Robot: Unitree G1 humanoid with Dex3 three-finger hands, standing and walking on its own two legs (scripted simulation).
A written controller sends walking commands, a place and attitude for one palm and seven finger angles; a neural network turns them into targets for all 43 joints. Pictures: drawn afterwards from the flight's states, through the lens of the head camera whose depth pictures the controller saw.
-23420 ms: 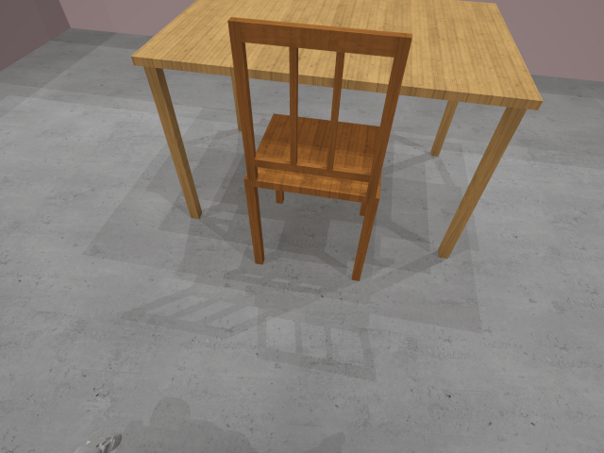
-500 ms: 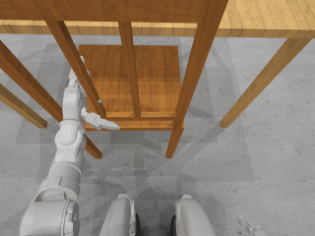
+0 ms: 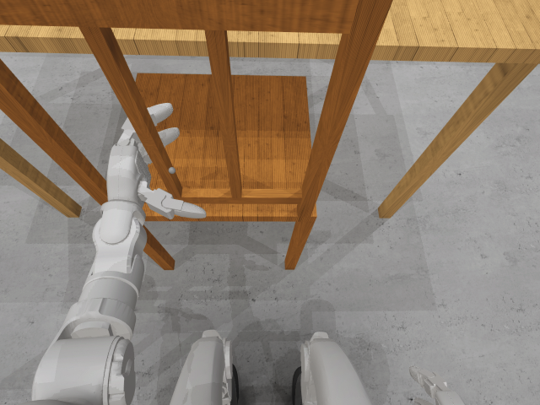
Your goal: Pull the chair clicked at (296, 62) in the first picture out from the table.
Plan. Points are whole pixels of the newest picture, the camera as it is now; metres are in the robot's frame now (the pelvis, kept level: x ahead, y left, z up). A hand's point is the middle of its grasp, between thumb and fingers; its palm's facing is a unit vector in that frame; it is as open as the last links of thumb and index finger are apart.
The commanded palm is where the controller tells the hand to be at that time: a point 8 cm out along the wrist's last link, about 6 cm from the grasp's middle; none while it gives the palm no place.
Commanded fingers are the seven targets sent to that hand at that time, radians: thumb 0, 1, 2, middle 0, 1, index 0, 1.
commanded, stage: hook a spindle and tug to test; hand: left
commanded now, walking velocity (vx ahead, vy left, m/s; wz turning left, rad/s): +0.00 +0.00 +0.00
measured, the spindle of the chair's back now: (149, 136) +0.47 +0.16 +0.07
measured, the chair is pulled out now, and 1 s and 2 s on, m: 0.00 0.02 0.09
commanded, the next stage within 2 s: step backward, pulling the chair out in 1.10 s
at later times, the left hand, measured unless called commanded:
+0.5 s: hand (169, 170) +0.44 +0.14 +0.03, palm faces -0.01 -1.00 -0.03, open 5.4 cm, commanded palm +0.41 +0.18 +0.03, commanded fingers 0.00 0.90 0.90 -0.50 -1.45 -0.50 -1.45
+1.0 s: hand (171, 181) +0.42 +0.14 +0.03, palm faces -0.01 -1.00 -0.03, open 5.3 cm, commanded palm +0.38 +0.18 +0.03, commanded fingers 0.00 0.90 0.90 -0.50 -1.45 -0.50 -1.45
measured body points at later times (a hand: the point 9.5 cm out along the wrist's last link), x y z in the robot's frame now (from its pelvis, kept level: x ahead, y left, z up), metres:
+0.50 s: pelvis +0.01 +0.00 +0.00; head +0.15 +0.01 +0.43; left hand +0.44 +0.19 +0.03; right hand +0.10 -0.26 -0.12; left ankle +0.04 +0.11 -0.62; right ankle +0.02 -0.12 -0.62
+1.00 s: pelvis +0.03 +0.00 +0.01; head +0.17 +0.00 +0.44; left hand +0.42 +0.19 +0.03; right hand +0.14 -0.26 -0.11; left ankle +0.04 +0.11 -0.62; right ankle +0.02 -0.12 -0.62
